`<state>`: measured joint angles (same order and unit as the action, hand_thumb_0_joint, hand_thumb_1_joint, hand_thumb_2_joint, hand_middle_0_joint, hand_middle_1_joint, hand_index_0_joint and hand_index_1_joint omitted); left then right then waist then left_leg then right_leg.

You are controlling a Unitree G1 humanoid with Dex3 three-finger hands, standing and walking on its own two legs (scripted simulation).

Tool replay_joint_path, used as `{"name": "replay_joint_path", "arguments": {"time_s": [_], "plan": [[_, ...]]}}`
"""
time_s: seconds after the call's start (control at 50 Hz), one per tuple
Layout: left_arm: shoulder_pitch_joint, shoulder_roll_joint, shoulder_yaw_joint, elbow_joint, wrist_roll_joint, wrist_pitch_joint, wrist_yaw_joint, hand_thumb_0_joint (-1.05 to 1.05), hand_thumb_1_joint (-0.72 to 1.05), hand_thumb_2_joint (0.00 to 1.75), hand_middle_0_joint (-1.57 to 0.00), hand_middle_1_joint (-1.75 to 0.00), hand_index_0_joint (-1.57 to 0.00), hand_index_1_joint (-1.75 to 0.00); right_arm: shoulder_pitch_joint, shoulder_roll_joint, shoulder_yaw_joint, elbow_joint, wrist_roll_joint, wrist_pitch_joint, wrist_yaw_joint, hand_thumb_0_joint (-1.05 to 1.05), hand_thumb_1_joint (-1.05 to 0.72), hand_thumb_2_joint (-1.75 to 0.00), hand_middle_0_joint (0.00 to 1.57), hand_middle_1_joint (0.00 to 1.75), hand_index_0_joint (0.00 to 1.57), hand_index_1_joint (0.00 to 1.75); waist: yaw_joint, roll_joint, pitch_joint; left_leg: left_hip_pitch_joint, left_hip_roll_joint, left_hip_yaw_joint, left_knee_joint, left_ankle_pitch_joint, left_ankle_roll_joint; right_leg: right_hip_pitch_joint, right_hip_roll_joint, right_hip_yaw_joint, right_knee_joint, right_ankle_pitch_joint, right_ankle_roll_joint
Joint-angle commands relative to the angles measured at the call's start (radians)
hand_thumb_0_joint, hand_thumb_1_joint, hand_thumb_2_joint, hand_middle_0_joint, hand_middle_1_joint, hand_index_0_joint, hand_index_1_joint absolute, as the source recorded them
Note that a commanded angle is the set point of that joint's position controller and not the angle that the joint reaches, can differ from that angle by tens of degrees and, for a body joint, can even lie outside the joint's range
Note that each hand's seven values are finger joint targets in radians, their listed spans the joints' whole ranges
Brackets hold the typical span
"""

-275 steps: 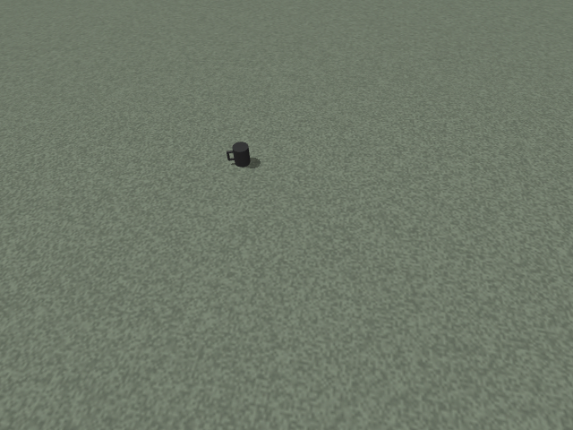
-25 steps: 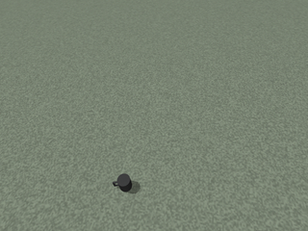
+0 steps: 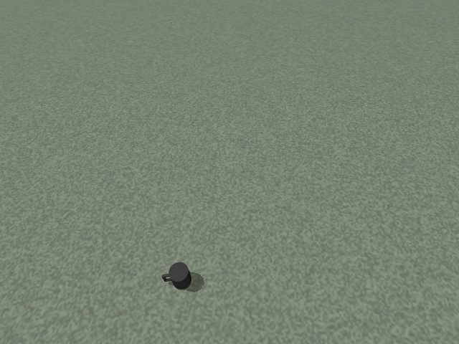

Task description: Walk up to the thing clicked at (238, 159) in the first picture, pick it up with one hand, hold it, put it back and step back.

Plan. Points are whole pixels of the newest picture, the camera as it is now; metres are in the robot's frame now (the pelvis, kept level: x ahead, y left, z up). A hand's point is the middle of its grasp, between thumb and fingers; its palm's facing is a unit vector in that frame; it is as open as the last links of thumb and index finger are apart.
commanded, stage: walk up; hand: left
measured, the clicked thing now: (176, 276) +0.50 +0.26 -0.73
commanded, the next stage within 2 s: stand in 0.06 s
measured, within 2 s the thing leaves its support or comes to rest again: neither
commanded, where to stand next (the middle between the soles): +0.07 +0.02 m, yaw +1 degrees
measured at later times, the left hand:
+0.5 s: hand out of the picture +0.08 +0.24 -0.15, palm faces -0.02 -0.94 -0.35, open 7.4 cm
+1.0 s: hand out of the picture +0.10 +0.24 -0.15, palm faces -0.02 -0.94 -0.35, open 7.4 cm
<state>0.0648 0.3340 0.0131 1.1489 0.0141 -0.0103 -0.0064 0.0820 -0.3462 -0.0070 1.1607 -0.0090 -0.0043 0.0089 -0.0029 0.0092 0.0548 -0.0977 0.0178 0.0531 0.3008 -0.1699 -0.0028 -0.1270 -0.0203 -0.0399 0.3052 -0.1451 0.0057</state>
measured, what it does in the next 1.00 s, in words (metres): stands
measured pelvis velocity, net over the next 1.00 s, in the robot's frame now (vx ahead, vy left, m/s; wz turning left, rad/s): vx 0.02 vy -0.02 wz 0.01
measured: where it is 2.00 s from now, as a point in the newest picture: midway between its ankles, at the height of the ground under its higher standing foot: outside the picture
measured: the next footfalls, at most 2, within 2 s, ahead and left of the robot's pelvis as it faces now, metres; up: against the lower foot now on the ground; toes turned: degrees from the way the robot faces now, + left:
none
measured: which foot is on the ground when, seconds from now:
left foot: down 0.00-1.00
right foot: down 0.00-1.00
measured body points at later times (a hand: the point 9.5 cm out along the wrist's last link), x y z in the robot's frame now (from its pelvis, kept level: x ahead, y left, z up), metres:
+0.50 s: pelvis +0.01 -0.01 +0.00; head +0.02 -0.01 +0.45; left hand +0.08 +0.29 -0.13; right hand +0.08 -0.31 -0.14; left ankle +0.00 +0.12 -0.75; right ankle +0.01 -0.12 -0.75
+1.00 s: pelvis +0.02 -0.02 +0.00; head +0.03 -0.02 +0.45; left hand +0.10 +0.28 -0.13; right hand +0.09 -0.31 -0.14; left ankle +0.00 +0.12 -0.75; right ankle +0.01 -0.12 -0.75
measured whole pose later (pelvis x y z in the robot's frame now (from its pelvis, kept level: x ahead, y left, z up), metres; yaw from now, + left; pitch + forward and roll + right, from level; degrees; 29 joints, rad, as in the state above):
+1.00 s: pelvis +0.02 -0.02 +0.00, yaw +1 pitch -1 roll +0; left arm 0.10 0.35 -0.01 1.13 0.01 -0.02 0.00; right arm 0.10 -0.35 0.00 1.14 -0.01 -0.01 0.01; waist 0.00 0.01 0.04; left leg -0.08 0.04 0.04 0.29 -0.19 -0.03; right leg -0.11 0.00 -0.06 0.30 -0.18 -0.02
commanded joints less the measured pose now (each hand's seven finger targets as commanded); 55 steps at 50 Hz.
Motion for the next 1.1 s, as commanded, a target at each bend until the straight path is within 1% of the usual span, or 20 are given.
{"name": "replay_joint_path", "arguments": {"time_s": [0.0, 0.02, 0.04, 0.06, 0.08, 0.1, 0.22, 0.32, 0.34, 0.5, 0.54, 0.56, 0.64, 0.7, 0.72, 0.76, 0.82, 0.86, 0.9, 1.08], "plan": [[-0.038, 0.214, 0.037, -0.058, -0.005, -0.021, 0.012, 0.00, 0.90, 0.90, -0.20, -0.30, -0.20, -0.30, -0.049, -0.210, -0.042, -0.065, 0.003, -0.022, -0.010, 0.00, -0.90, -0.90, 0.20, 0.30, 0.20, 0.30, 0.000, -0.011, -0.106, 0.012, 0.127, -0.108, -0.043, 0.109, 0.019, 0.034, -0.118, 0.100, -0.039, 0.117, -0.016], [-0.041, 0.214, 0.037, -0.061, -0.005, -0.021, 0.011, 0.00, 0.90, 0.90, -0.20, -0.30, -0.20, -0.30, -0.049, -0.211, -0.041, -0.065, 0.003, -0.022, -0.011, 0.00, -0.90, -0.90, 0.20, 0.30, 0.20, 0.30, 0.000, -0.018, -0.109, 0.008, 0.124, -0.106, -0.041, 0.103, 0.020, 0.034, -0.119, 0.106, -0.044, 0.126, -0.015], [-0.031, 0.218, 0.029, -0.060, -0.006, -0.020, 0.013, 0.00, 0.90, 0.90, -0.20, -0.30, -0.20, -0.30, -0.042, -0.200, -0.036, -0.063, -0.001, -0.025, -0.012, 0.00, -0.90, -0.90, 0.20, 0.30, 0.20, 0.30, -0.002, -0.029, -0.115, 0.008, 0.133, -0.113, -0.062, 0.095, 0.011, 0.034, -0.120, 0.100, -0.045, 0.078, -0.018], [-0.035, 0.216, 0.029, -0.063, -0.006, -0.020, 0.014, 0.00, 0.90, 0.90, -0.20, -0.30, -0.20, -0.30, -0.046, -0.204, -0.037, -0.065, -0.003, -0.027, -0.013, 0.00, -0.90, -0.90, 0.20, 0.30, 0.20, 0.30, -0.001, -0.024, -0.112, 0.007, 0.132, -0.112, -0.062, 0.092, 0.010, 0.026, -0.117, 0.101, -0.044, 0.062, -0.019], [-0.038, 0.214, 0.027, -0.063, -0.004, -0.019, 0.015, 0.00, 0.90, 0.90, -0.20, -0.30, -0.20, -0.30, -0.052, -0.210, -0.039, -0.066, -0.003, -0.027, -0.013, 0.00, -0.90, -0.90, 0.20, 0.30, 0.20, 0.30, -0.002, -0.015, -0.105, 0.008, 0.134, -0.112, -0.060, 0.110, 0.009, 0.022, -0.116, 0.098, -0.040, 0.069, -0.019], [-0.043, 0.213, 0.027, -0.064, -0.005, -0.020, 0.014, 0.00, 0.90, 0.90, -0.20, -0.30, -0.20, -0.30, -0.043, -0.213, -0.038, -0.063, -0.004, -0.026, -0.014, 0.00, -0.90, -0.90, 0.20, 0.30, 0.20, 0.30, -0.004, -0.011, -0.105, 0.000, 0.132, -0.107, -0.057, 0.084, 0.013, 0.028, -0.122, 0.105, -0.045, 0.062, -0.020], [-0.024, 0.224, 0.026, -0.062, -0.007, -0.021, 0.013, 0.00, 0.90, 0.90, -0.20, -0.30, -0.20, -0.30, -0.028, -0.208, -0.033, -0.063, -0.004, -0.029, -0.013, 0.00, -0.90, -0.90, 0.20, 0.30, 0.20, 0.30, -0.003, 0.001, -0.091, -0.010, 0.129, -0.108, -0.068, 0.075, 0.012, 0.024, -0.125, 0.108, -0.045, 0.061, -0.021], [-0.010, 0.226, 0.024, -0.062, -0.007, -0.023, 0.012, 0.00, 0.90, 0.90, -0.20, -0.30, -0.20, -0.30, -0.027, -0.206, -0.032, -0.063, -0.003, -0.032, -0.014, 0.00, -0.90, -0.90, 0.20, 0.30, 0.20, 0.30, 0.001, -0.010, -0.098, 0.016, 0.135, -0.111, -0.058, 0.144, 0.009, 0.022, -0.124, 0.103, -0.034, 0.112, -0.024], [-0.012, 0.223, 0.023, -0.063, -0.007, -0.022, 0.012, 0.00, 0.90, 0.90, -0.20, -0.30, -0.20, -0.30, -0.023, -0.211, -0.033, -0.064, -0.002, -0.032, -0.014, 0.00, -0.90, -0.90, 0.20, 0.30, 0.20, 0.30, -0.002, 0.001, -0.097, 0.004, 0.131, -0.109, -0.058, 0.122, 0.010, 0.027, -0.126, 0.104, -0.040, 0.100, -0.022], [-0.007, 0.230, 0.019, -0.066, -0.006, -0.026, 0.015, 0.00, 0.90, 0.90, -0.20, -0.30, -0.20, -0.30, -0.020, -0.203, -0.032, -0.066, -0.003, -0.026, -0.012, 0.00, -0.90, -0.90, 0.20, 0.30, 0.20, 0.30, -0.002, -0.024, -0.087, 0.011, 0.130, -0.107, -0.046, 0.110, 0.009, 0.020, -0.125, 0.107, -0.050, 0.099, -0.022], [-0.011, 0.229, 0.021, -0.067, -0.006, -0.024, 0.016, 0.00, 0.90, 0.90, -0.20, -0.30, -0.20, -0.30, -0.017, -0.210, -0.033, -0.066, -0.004, -0.024, -0.013, 0.00, -0.90, -0.90, 0.20, 0.30, 0.20, 0.30, -0.005, -0.013, -0.087, 0.003, 0.124, -0.103, -0.047, 0.065, 0.009, 0.015, -0.124, 0.111, -0.054, 0.065, -0.022], [-0.010, 0.234, 0.020, -0.067, -0.005, -0.024, 0.016, 0.00, 0.90, 0.90, -0.20, -0.30, -0.20, -0.30, -0.026, -0.205, -0.033, -0.069, -0.004, -0.023, -0.012, 0.00, -0.90, -0.90, 0.20, 0.30, 0.20, 0.30, -0.003, -0.017, -0.091, 0.013, 0.130, -0.105, -0.046, 0.098, 0.010, 0.020, -0.125, 0.107, -0.046, 0.089, -0.026], [-0.003, 0.237, 0.021, -0.070, -0.007, -0.026, 0.016, 0.00, 0.90, 0.90, -0.20, -0.30, -0.20, -0.30, -0.014, -0.204, -0.032, -0.069, -0.004, -0.026, -0.013, 0.00, -0.90, -0.90, 0.20, 0.30, 0.20, 0.30, -0.003, -0.013, -0.102, 0.018, 0.132, -0.104, -0.041, 0.136, 0.005, 0.032, -0.126, 0.107, -0.040, 0.142, -0.028], [-0.003, 0.231, 0.020, -0.070, -0.008, -0.025, 0.016, 0.00, 0.90, 0.90, -0.20, -0.30, -0.20, -0.30, -0.019, -0.207, -0.030, -0.070, -0.004, -0.025, -0.014, 0.00, -0.90, -0.90, 0.20, 0.30, 0.20, 0.30, -0.002, 0.001, -0.099, 0.019, 0.133, -0.101, -0.039, 0.124, 0.006, 0.027, -0.127, 0.114, -0.043, 0.137, -0.026], [-0.003, 0.234, 0.020, -0.070, -0.008, -0.024, 0.016, 0.00, 0.90, 0.90, -0.20, -0.30, -0.20, -0.30, -0.017, -0.204, -0.029, -0.069, -0.004, -0.025, -0.014, 0.00, -0.90, -0.90, 0.20, 0.30, 0.20, 0.30, -0.001, -0.002, -0.086, 0.002, 0.130, -0.104, -0.043, 0.104, 0.006, 0.029, -0.125, 0.111, -0.049, 0.111, -0.024], [0.000, 0.231, 0.019, -0.071, -0.004, -0.025, 0.017, 0.00, 0.90, 0.90, -0.20, -0.30, -0.20, -0.30, -0.021, -0.208, -0.032, -0.073, -0.003, -0.024, -0.015, 0.00, -0.90, -0.90, 0.20, 0.30, 0.20, 0.30, 0.001, -0.013, -0.105, 0.021, 0.136, -0.104, -0.035, 0.138, 0.009, 0.038, -0.127, 0.107, -0.042, 0.150, -0.026], [-0.005, 0.234, 0.021, -0.069, -0.007, -0.026, 0.019, 0.00, 0.90, 0.90, -0.20, -0.30, -0.20, -0.30, -0.015, -0.206, -0.031, -0.074, -0.003, -0.023, -0.015, 0.00, -0.90, -0.90, 0.20, 0.30, 0.20, 0.30, -0.004, -0.023, -0.100, 0.012, 0.132, -0.102, -0.036, 0.128, 0.009, 0.047, -0.126, 0.106, -0.044, 0.154, -0.025], [0.003, 0.226, 0.018, -0.067, -0.005, -0.025, 0.019, 0.00, 0.90, 0.90, -0.20, -0.30, -0.20, -0.30, -0.021, -0.211, -0.033, -0.077, -0.001, -0.022, -0.015, 0.00, -0.90, -0.90, 0.20, 0.30, 0.20, 0.30, -0.002, -0.017, -0.106, 0.028, 0.134, -0.101, -0.034, 0.149, 0.008, 0.039, -0.124, 0.100, -0.040, 0.177, -0.025], [0.005, 0.229, 0.019, -0.068, -0.007, -0.027, 0.018, 0.00, 0.90, 0.90, -0.20, -0.30, -0.20, -0.30, -0.012, -0.209, -0.031, -0.075, -0.001, -0.021, -0.014, 0.00, -0.90, -0.90, 0.20, 0.30, 0.20, 0.30, -0.002, -0.018, -0.096, 0.020, 0.129, -0.098, -0.035, 0.122, 0.008, 0.040, -0.124, 0.105, -0.052, 0.159, -0.024], [-0.001, 0.232, 0.023, -0.071, -0.008, -0.026, 0.019, 0.00, 0.90, 0.90, -0.20, -0.30, -0.20, -0.30, -0.009, -0.209, -0.029, -0.081, -0.002, -0.026, -0.018, 0.00, -0.90, -0.90, 0.20, 0.30, 0.20, 0.30, -0.002, -0.010, -0.117, 0.045, 0.141, -0.096, -0.032, 0.200, 0.006, 0.066, -0.126, 0.100, -0.029, 0.233, -0.029]]}}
